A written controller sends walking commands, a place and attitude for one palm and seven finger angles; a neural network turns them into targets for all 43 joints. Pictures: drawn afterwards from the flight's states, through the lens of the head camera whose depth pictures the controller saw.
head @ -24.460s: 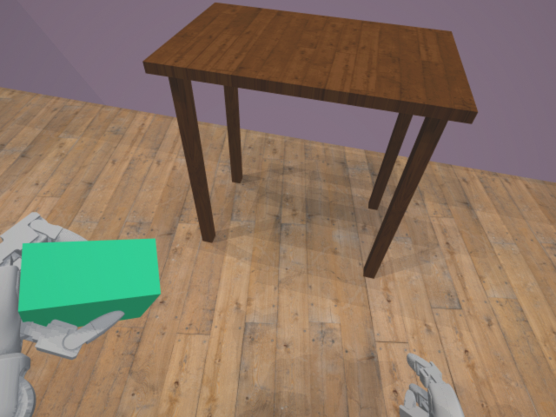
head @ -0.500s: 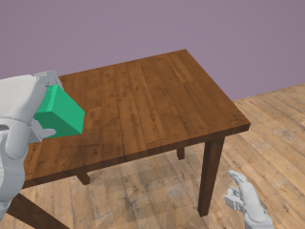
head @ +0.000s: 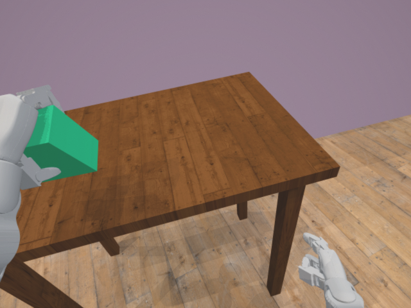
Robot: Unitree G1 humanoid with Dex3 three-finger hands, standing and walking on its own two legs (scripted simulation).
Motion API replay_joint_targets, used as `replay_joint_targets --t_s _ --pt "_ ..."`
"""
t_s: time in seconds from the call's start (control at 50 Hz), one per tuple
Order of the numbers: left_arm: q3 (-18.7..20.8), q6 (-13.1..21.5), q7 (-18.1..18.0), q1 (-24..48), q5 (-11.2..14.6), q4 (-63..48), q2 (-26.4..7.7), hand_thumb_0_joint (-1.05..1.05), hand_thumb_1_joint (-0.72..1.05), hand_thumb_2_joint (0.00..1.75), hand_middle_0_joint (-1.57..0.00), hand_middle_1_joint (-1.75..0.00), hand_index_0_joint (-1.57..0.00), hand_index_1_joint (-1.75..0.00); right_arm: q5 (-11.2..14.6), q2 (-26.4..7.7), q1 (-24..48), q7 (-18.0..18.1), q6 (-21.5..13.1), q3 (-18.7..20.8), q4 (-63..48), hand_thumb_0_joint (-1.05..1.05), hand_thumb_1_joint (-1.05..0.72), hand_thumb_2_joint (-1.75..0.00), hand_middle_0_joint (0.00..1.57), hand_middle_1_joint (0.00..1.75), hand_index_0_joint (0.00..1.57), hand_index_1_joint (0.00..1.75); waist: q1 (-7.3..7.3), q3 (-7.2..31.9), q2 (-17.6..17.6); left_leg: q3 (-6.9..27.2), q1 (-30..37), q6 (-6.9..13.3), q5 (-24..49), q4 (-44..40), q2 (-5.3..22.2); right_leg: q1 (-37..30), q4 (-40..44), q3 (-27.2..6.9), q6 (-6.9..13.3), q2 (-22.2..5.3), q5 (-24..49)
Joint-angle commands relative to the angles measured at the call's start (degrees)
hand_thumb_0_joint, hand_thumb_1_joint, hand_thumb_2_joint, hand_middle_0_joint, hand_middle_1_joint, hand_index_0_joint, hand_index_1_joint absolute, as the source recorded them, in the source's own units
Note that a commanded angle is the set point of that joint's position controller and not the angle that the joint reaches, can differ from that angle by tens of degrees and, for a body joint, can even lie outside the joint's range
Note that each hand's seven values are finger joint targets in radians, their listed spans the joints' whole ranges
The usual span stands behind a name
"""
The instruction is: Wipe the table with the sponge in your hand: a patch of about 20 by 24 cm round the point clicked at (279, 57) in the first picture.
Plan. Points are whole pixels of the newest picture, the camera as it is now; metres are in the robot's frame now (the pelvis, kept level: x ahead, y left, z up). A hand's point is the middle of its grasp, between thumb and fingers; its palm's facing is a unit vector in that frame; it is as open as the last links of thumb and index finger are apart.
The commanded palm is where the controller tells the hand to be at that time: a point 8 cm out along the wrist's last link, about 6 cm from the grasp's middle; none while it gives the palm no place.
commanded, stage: move the sponge above the wiping area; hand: left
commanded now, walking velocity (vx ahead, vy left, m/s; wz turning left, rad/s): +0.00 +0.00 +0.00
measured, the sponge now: (51, 153) +0.25 +0.30 +0.24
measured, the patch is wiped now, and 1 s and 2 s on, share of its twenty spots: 0.00 0.00 0.05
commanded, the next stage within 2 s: none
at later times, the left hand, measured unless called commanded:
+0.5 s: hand (39, 141) +0.25 +0.31 +0.26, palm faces +0.38 -0.04 -0.93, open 10.0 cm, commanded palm +0.19 +0.30 +0.29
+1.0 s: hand (48, 171) +0.24 +0.33 +0.20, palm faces +0.07 -0.01 -1.00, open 10.0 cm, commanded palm +0.20 +0.32 +0.27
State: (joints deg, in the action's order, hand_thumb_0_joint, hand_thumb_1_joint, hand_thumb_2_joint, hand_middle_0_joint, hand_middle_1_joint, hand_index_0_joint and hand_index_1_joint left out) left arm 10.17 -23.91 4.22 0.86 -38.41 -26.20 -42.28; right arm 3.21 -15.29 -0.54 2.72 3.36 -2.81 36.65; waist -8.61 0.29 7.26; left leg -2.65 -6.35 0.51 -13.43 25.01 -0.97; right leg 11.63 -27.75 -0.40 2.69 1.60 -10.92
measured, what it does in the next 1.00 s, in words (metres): stands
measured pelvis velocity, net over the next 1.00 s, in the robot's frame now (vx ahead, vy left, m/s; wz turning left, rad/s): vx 0.02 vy -0.01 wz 0.03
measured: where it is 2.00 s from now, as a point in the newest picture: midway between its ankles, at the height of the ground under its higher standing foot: outside the picture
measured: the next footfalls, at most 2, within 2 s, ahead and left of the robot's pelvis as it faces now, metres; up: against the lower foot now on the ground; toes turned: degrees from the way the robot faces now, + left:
none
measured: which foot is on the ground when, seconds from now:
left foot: down 0.00-1.00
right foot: down 0.00-1.00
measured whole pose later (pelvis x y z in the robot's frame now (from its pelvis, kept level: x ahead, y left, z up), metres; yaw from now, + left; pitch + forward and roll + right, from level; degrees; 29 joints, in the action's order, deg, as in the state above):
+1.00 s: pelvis +0.02 -0.01 +0.00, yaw +2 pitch -2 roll +1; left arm 7.9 -26.3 12.8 -1.6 -42.3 -14.3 -42.0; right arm 3.6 -16.6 -0.4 3.5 2.6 -3.8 35.7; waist -7.0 -0.8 7.7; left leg -0.7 -7.9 0.2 -13.2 23.4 -0.8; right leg 12.5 -25.9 1.2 3.1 1.8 -11.1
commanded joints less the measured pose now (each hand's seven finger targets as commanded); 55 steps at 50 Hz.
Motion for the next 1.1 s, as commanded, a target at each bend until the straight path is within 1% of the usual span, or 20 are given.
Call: replay_joint_targets --t_s 0.0,0.08,0.14,0.22,0.3,0.32,0.44,0.5,0.54,0.62,0.7,0.72,0.78,0.82,0.86,0.92,0.98,1.02,1.04,1.08 --pt "3.59 -1.29 1.21 0.66 1.65 -2.18 -4.98 0.0 0.1 1.3 -1.2 -1.6 -1.2 -1.6 1.03 -5.99 12.15 0.24 -2.66 1.96 -12.27 0.0 -0.9 -0.9 0.2 0.3 0.2 0.3 0.25 1.81 -9.1 2.97 -6.26 0.75 3.38 -5.43 1.59 -3.35 7.3 -2.67 -1.05 -2.99 -1.76" --pt "-0.14 -0.37 0.85 5.38 0.65 -11.06 -3.79 0.0 0.1 1.3 -1.2 -1.6 -1.2 -1.6 0.92 -5.54 14.15 0.74 -4.2 1.36 -13.27 0.0 -0.9 -0.9 0.2 0.3 0.2 0.3 0.78 5.79 -4.3 4.16 -5.21 1.04 -1.32 -7.27 1.18 -4.21 6.26 -1.86 -0.8 -2.77 -4.37" --pt "1.28 0.26 -1.58 21.29 -3.99 -20.44 -10.62 0.0 0.1 1.3 -1.2 -1.6 -1.2 -1.6 -0.59 -4.92 15.52 2.03 -6.63 0.88 -13.91 0.0 -0.9 -0.9 0.2 0.3 0.2 0.3 -0.13 14.44 2.28 4.81 -2.74 1.44 -0.15 -7.29 0.42 -9.02 3.91 -3.75 0.56 -2.44 -5.11" --pt "5.66 0.18 -4.03 27.42 -10.01 -17.28 -17.5 0.0 0.1 1.3 -1.2 -1.6 -1.2 -1.6 -1.27 -4.65 16.21 2.62 -6.65 0.36 -11.48 0.0 -0.9 -0.9 0.2 0.3 0.2 0.3 -1.38 15.15 4.84 7.21 -2.97 1.45 3.07 -8.78 0.14 -12.94 2.85 -7.82 2.75 0.63 -1.76" --pt "3.73 -1.16 -3.75 24.44 -8.19 -4.81 -13.11 0.0 0.1 1.3 -1.2 -1.6 -1.2 -1.6 -1.01 -4.43 13.86 1.15 -4.14 0.55 -8.37 0.0 -0.9 -0.9 0.2 0.3 0.2 0.3 -1.05 8.83 -0.64 5.99 -2.36 0.18 9.42 -8.83 0.37 -9.83 6.16 -4.8 2.45 -0.73 0.66" --pt "4.13 -2.53 -2.97 21.64 -7.53 -0.63 -12.02 0.0 0.1 1.3 -1.2 -1.6 -1.2 -1.6 -0.04 -4.17 16.11 0.78 -4.22 0.14 -8.73 0.0 -0.9 -0.9 0.2 0.3 0.2 0.3 -1.41 6.62 -1.78 6.22 -2.82 0.16 8.86 -8.9 0.42 -8.57 6.88 -6.78 3.2 0.03 -0.03" --pt "-0.42 -4.76 3.43 3.27 -2.01 0.63 -2.63 0.0 0.1 1.3 -1.2 -1.6 -1.2 -1.6 0.81 -5.84 13.26 -0.93 -1.52 0.54 -11.68 0.0 -0.9 -0.9 0.2 0.3 0.2 0.3 -0.11 4.39 -7.8 3.77 -5.1 0.43 8.81 -7.81 1.82 -6.73 7.01 -1.04 0.56 -1.44 4.92" --pt "0.72 -4.29 4.07 1.9 -2.38 -5.24 -5.1 0.0 0.1 1.3 -1.2 -1.6 -1.2 -1.6 0.82 -6.15 13.19 -0.56 -1.38 0.94 -13.24 0.0 -0.9 -0.9 0.2 0.3 0.2 0.3 0.25 7.66 -7.18 3.53 -4.5 1.2 7.7 -6.72 1.23 -7.24 6.07 -0.86 0.03 -1.55 4.12" --pt "1.9 -3.44 3.16 9.35 -4.12 -11.47 -8.78 0.0 0.1 1.3 -1.2 -1.6 -1.2 -1.6 0.33 -6.02 14.53 -0.03 -2.58 0.54 -13.9 0.0 -0.9 -0.9 0.2 0.3 0.2 0.3 0.16 12.12 -2.97 3.91 -3.45 1.51 8.63 -5.98 0.61 -8.92 4.89 -2.27 0.78 -1.65 3.17" --pt "9.47 -1.09 0.04 20.75 -9.9 -19.03 -21.98 0.0 0.1 1.3 -1.2 -1.6 -1.2 -1.6 -0.87 -5.3 15.36 1.32 -4.7 0.52 -13.22 0.0 -0.9 -0.9 0.2 0.3 0.2 0.3 -1.34 19.39 4.51 5.74 0.06 2.01 13.89 -4.62 -0.84 -13.19 3.03 -7.32 2.63 -0.32 5.88" --pt "8.41 0.46 -2.28 19.98 -11.39 -4.71 -20.04 0.0 0.1 1.3 -1.2 -1.6 -1.2 -1.6 -1.25 -5.39 10.53 1.22 -4.24 1.43 -8.5 0.0 -0.9 -0.9 0.2 0.3 0.2 0.3 -0.76 12.24 0.55 5.39 -0.31 1.15 15.6 -5.09 -0.85 -10.54 5.99 -5.92 2.81 -0.97 5.64" --pt "7.94 -0.45 -1.95 20.38 -10.52 -2.4 -18.83 0.0 0.1 1.3 -1.2 -1.6 -1.2 -1.6 -0.29 -5.14 14.03 1.11 -4.78 1.11 -9.1 0.0 -0.9 -0.9 0.2 0.3 0.2 0.3 -0.92 10.66 -0.17 5.86 -0.07 1.16 14.74 -4.79 -1.03 -9.3 6.76 -8.59 3.55 -0.26 4.74" --pt "5.69 -1.78 0.42 15.46 -5.55 4.37 -13.94 0.0 0.1 1.3 -1.2 -1.6 -1.2 -1.6 -0.13 -6.47 11.38 1.07 -4.0 1.96 -7.75 0.0 -0.9 -0.9 0.2 0.3 0.2 0.3 -0.25 8.49 -2.96 4.69 -2.01 0.75 13.27 -5.57 -0.35 -9.59 7.18 -4.23 1.46 -1.91 7.12" --pt "4.46 -2.67 3.19 8.54 -4.07 5.83 -10.6 0.0 0.1 1.3 -1.2 -1.6 -1.2 -1.6 1.02 -5.67 14.65 1.0 -4.58 1.35 -9.55 0.0 -0.9 -0.9 0.2 0.3 0.2 0.3 -0.43 6.91 -4.54 4.77 -2.72 0.91 12.66 -4.99 -0.16 -8.33 6.94 -5.97 1.55 -1.44 7.17" --pt "2.79 -2.64 5.61 4.34 -3.41 6.33 -9.81 0.0 0.1 1.3 -1.2 -1.6 -1.2 -1.6 0.59 -6.94 10.4 1.17 -3.7 1.97 -9.64 0.0 -0.9 -0.9 0.2 0.3 0.2 0.3 0.7 6.44 -7.43 3.61 -4.0 1.31 11.36 -4.47 0.16 -8.26 6.65 -3.32 0.06 -2.5 8.21" --pt "3.82 -2.31 7.64 3.86 -4.85 5.93 -12.27 0.0 0.1 1.3 -1.2 -1.6 -1.2 -1.6 1.08 -6.55 13.68 1.3 -4.18 1.05 -11.5 0.0 -0.9 -0.9 0.2 0.3 0.2 0.3 1.03 6.59 -8.99 3.83 -4.9 1.62 9.04 -3.37 -0.05 -6.47 6.83 -5.84 0.01 -2.02 4.43" --pt "6.6 0.73 8.38 9.07 -6.82 0.72 -19.06 0.0 0.1 1.3 -1.2 -1.6 -1.2 -1.6 -0.27 -7.3 11.04 2.25 -4.24 1.5 -11.48 0.0 -0.9 -0.9 0.2 0.3 0.2 0.3 0.73 12.24 -5.98 3.95 -3.75 2.34 10.55 -2.63 -1.06 -9.41 5.0 -4.09 -0.41 -3.02 6.02" --pt "13.0 3.79 7.19 15.68 -8.35 -3.75 -27.68 0.0 0.1 1.3 -1.2 -1.6 -1.2 -1.6 -0.58 -6.75 12.36 2.78 -5.79 1.1 -12.16 0.0 -0.9 -0.9 0.2 0.3 0.2 0.3 -0.29 16.51 -2.84 4.88 -1.28 2.37 11.64 -1.41 -1.72 -10.46 4.77 -7.92 0.8 -2.26 4.86" --pt "13.87 6.25 5.97 18.15 -8.52 -3.89 -28.36 0.0 0.1 1.3 -1.2 -1.6 -1.2 -1.6 -1.49 -6.33 9.98 3.28 -6.15 1.18 -11.58 0.0 -0.9 -0.9 0.2 0.3 0.2 0.3 -0.31 18.53 -1.72 3.89 -0.1 2.59 13.54 -0.67 -1.81 -11.92 4.73 -5.72 0.66 -3.34 5.87" --pt "14.57 10.34 3.86 16.37 -7.81 0.28 -26.83 0.0 0.1 1.3 -1.2 -1.6 -1.2 -1.6 -1.39 -5.66 7.05 3.84 -6.52 1.56 -9.86 0.0 -0.9 -0.9 0.2 0.3 0.2 0.3 0.34 14.27 -0.65 4.2 1.05 2.11 12.71 -1.62 -1.59 -9.3 6.87 -5.65 1.03 -2.5 4.43"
